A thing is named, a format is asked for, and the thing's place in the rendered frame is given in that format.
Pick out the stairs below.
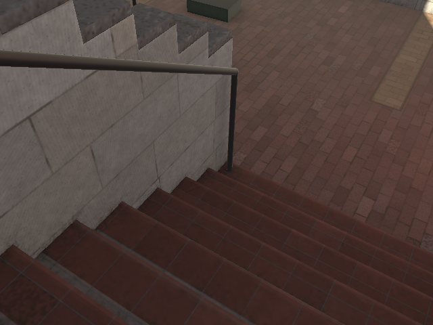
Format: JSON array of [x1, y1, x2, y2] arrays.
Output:
[[0, 161, 433, 325]]

